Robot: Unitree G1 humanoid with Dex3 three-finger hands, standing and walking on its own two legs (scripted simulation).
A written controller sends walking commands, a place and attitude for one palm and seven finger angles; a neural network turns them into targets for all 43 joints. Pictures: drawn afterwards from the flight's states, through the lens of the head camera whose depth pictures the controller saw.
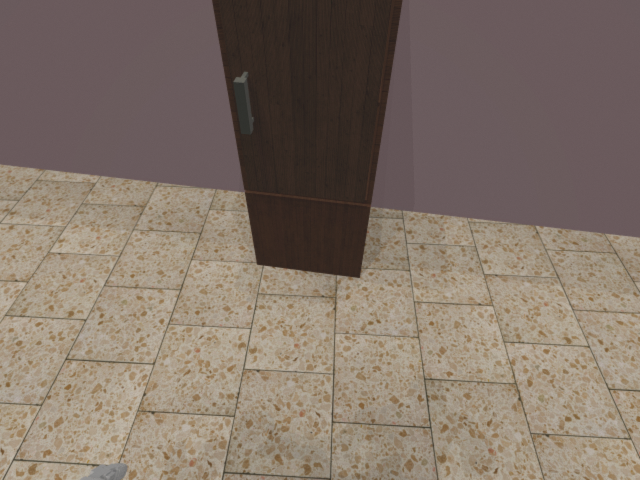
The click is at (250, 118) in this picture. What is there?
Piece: cupboard door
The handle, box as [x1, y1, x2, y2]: [233, 72, 253, 134]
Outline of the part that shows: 244,72 240,77 235,78 233,84 241,133 250,134 252,130 253,117 250,113 246,81 248,75 247,72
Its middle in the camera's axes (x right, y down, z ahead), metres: -0.19 -0.35 +0.99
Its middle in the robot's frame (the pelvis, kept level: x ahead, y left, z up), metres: +0.96 +0.25 -0.03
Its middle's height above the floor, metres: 0.74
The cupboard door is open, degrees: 0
